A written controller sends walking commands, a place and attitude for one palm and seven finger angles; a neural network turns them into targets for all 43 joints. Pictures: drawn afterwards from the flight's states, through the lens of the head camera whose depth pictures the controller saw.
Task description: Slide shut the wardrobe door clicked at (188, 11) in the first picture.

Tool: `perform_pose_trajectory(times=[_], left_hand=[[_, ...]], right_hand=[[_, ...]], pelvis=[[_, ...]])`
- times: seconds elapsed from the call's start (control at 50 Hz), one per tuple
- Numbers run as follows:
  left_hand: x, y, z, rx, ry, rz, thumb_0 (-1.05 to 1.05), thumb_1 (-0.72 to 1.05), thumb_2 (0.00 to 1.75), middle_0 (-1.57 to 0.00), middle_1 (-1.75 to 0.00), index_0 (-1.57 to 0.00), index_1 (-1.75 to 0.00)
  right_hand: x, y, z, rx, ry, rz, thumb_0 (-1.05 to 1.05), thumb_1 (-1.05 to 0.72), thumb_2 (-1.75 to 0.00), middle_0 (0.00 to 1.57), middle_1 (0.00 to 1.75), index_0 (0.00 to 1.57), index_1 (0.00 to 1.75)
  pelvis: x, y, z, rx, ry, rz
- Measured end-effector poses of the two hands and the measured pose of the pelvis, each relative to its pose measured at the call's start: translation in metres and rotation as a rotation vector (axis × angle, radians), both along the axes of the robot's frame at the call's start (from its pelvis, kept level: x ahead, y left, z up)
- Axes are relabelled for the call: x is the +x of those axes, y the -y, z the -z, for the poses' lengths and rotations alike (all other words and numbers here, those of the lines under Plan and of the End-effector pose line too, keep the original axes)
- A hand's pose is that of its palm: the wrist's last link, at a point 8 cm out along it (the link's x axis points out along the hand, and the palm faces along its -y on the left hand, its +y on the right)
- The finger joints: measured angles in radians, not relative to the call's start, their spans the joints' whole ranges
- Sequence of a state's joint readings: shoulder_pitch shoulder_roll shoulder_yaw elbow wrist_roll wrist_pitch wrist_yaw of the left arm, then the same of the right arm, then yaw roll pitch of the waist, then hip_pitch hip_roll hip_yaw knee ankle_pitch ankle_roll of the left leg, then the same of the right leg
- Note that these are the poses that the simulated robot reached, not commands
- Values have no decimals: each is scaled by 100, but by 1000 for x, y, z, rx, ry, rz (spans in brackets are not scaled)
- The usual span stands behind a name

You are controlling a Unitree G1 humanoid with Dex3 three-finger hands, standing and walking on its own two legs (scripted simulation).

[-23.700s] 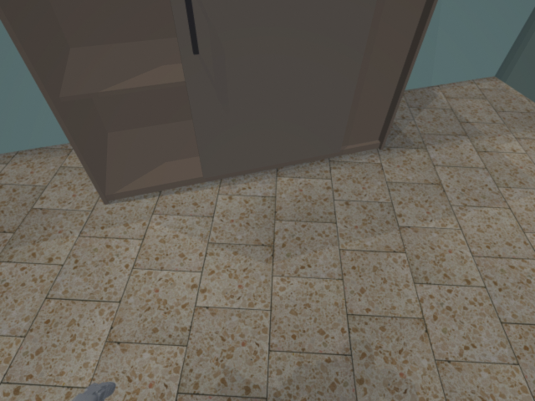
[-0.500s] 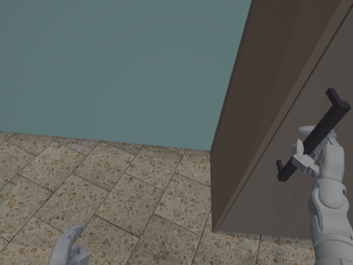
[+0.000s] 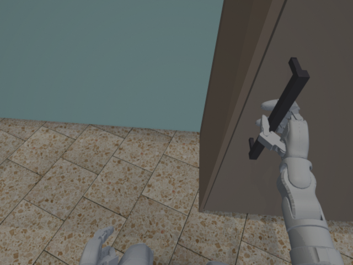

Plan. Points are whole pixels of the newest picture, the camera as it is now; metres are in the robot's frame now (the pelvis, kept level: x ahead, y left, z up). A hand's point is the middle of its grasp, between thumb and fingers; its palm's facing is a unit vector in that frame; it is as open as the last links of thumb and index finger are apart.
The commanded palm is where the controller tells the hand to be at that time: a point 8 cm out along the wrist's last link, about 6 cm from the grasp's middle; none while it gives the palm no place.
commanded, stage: stop walking and hold the door there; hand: right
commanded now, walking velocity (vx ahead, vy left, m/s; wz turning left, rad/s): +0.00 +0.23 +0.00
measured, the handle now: (269, 117) +0.42 -0.19 +0.10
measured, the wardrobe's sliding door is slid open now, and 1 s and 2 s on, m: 0.00 0.00 0.00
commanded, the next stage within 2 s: loosen the grip on the handle in 0.76 s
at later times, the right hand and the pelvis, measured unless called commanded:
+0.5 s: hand (263, 133) +0.37 -0.16 +0.11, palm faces +0.12 +0.98 -0.16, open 5.4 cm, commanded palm +0.34 -0.19 +0.10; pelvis +0.03 -0.01 +0.02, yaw +2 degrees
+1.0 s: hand (267, 130) +0.37 -0.17 +0.11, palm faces +0.09 +0.99 -0.11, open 6.2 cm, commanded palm +0.34 -0.20 +0.11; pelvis +0.01 -0.01 +0.02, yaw +1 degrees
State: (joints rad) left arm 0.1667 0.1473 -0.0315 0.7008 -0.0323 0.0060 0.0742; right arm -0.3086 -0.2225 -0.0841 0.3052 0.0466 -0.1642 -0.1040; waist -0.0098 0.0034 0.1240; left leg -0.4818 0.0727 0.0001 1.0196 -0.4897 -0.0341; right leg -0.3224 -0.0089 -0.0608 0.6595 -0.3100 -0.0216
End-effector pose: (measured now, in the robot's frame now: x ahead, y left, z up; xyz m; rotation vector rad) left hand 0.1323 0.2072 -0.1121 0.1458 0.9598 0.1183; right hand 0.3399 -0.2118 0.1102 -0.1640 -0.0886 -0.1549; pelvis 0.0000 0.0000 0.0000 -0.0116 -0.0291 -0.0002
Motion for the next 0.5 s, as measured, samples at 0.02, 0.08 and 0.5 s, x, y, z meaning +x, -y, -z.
perform_pose_trajectory(times=[0.02, 0.08, 0.5], left_hand=[[-2, 7, -1, -12, -9, 10, 1, 90, 89, -20, -30, -20, -30], [-1, 21, -2, -37, -13, 58, 1, 90, 89, -20, -30, -20, -30], [61, -7, -51, 79, 181, 19, 1, 90, 89, -20, -30, -20, -30]], right_hand=[[0, 0, -1, 5, -10, 0, -6, -72, -80, 45, 140, 37, 140], [-1, 0, -2, 4, -26, 0, -6, -73, -80, 45, 140, 37, 140], [2, 0, -4, 10, -86, -24, -5, -73, -82, 45, 140, 37, 140]], pelvis=[[1, 1, -3, 3, 0, 1], [6, 1, -5, -3, 2, 2], [25, 13, -21, 9, -27, -33]])
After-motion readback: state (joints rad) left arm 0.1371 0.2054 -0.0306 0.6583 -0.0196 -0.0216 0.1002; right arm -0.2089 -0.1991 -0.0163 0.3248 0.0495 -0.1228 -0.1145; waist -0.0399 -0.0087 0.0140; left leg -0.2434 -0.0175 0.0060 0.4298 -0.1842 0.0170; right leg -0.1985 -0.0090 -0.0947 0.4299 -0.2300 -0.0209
